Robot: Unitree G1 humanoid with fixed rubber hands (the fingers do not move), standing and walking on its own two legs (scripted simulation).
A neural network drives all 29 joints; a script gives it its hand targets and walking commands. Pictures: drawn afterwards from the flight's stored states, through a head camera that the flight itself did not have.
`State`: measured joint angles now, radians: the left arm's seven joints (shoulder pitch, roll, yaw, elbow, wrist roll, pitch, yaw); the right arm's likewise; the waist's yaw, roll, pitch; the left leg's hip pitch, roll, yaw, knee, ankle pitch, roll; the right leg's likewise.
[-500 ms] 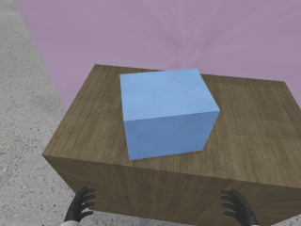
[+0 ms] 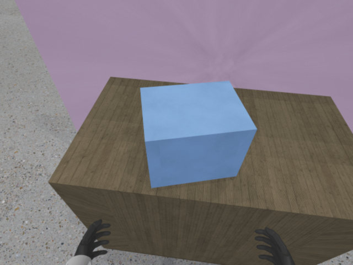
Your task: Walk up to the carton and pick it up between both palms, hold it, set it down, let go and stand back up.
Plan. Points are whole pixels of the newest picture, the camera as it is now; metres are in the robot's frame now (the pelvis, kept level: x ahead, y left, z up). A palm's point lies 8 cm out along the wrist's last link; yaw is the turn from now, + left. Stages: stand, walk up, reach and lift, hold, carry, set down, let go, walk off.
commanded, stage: set down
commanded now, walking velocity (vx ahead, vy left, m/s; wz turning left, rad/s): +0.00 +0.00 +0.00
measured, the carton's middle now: (190, 134) +0.45 -0.02 +0.02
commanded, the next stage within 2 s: let go in 0.02 s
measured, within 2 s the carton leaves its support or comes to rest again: neither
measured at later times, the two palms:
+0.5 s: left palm (89, 257) +0.16 +0.21 -0.07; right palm out of the picture +0.14 -0.24 -0.08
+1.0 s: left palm out of the picture +0.07 +0.29 -0.11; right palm out of the picture +0.07 -0.32 -0.10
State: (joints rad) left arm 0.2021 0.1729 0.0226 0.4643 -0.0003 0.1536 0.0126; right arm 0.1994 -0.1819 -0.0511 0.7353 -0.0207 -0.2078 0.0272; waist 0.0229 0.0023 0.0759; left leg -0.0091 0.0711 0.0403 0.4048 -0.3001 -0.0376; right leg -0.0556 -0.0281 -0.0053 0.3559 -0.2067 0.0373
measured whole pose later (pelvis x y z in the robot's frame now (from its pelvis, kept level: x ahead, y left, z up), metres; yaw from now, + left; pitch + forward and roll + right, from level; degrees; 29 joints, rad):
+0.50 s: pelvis -0.01 -0.01 +0.00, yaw +1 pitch -6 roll -1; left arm 0.18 0.16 0.02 0.49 0.01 0.16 0.01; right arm 0.19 -0.19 -0.04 0.75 -0.02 -0.20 0.02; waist 0.01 0.00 0.09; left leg 0.00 0.07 0.03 0.40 -0.29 -0.04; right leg -0.05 -0.03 -0.02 0.37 -0.21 0.03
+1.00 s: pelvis -0.02 -0.01 +0.00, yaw +2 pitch -3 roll +0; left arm 0.14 0.36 0.03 0.97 0.02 -0.01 -0.02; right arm 0.22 -0.39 -0.01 0.92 -0.02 -0.02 0.01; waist 0.00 -0.02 0.01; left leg -0.12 0.06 0.01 0.45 -0.28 -0.04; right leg -0.18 -0.05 -0.03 0.46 -0.23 0.03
